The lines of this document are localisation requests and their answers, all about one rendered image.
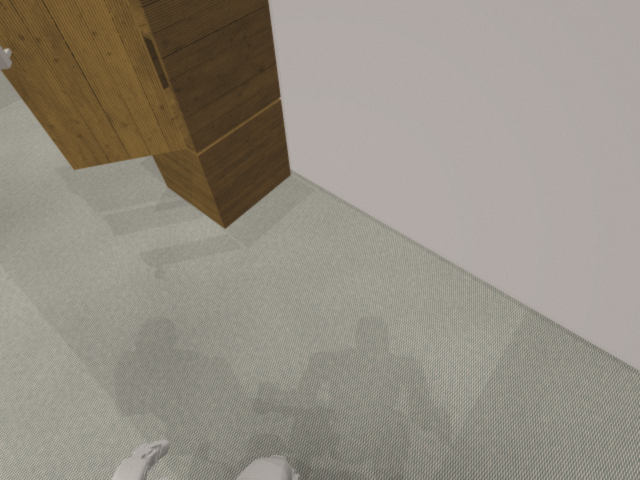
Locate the cupboard door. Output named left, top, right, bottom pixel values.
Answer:
left=0, top=0, right=186, bottom=170

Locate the robot left thigh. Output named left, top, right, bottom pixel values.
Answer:
left=236, top=457, right=299, bottom=480

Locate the left robot hand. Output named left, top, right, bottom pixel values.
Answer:
left=111, top=440, right=170, bottom=480

